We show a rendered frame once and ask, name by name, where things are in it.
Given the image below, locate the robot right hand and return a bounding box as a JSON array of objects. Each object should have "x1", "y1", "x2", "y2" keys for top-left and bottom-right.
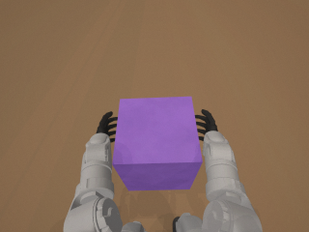
[{"x1": 195, "y1": 109, "x2": 218, "y2": 141}]

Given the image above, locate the left robot thigh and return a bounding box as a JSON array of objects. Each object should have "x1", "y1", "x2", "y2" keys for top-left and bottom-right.
[{"x1": 121, "y1": 222, "x2": 148, "y2": 232}]

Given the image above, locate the robot right upper arm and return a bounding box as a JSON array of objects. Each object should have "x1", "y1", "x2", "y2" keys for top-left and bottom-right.
[{"x1": 201, "y1": 198, "x2": 263, "y2": 232}]

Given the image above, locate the left robot forearm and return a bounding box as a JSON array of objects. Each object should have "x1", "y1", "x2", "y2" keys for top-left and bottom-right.
[{"x1": 63, "y1": 132, "x2": 115, "y2": 232}]

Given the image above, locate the robot left upper arm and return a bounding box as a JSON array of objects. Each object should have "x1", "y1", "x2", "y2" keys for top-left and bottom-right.
[{"x1": 64, "y1": 196, "x2": 123, "y2": 232}]

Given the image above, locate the robot left hand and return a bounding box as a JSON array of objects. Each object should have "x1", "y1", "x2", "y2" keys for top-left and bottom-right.
[{"x1": 96, "y1": 111, "x2": 118, "y2": 143}]

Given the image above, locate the right robot forearm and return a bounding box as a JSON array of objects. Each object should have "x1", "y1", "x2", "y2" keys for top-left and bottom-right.
[{"x1": 202, "y1": 130, "x2": 256, "y2": 213}]

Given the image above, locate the robot thigh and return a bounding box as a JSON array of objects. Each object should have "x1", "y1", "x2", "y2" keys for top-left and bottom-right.
[
  {"x1": 176, "y1": 215, "x2": 203, "y2": 232},
  {"x1": 121, "y1": 222, "x2": 148, "y2": 232}
]

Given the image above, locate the carton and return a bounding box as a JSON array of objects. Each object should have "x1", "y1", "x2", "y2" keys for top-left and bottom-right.
[{"x1": 112, "y1": 96, "x2": 203, "y2": 191}]

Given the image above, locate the right robot thigh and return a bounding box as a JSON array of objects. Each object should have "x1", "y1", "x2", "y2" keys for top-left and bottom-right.
[{"x1": 176, "y1": 215, "x2": 203, "y2": 232}]

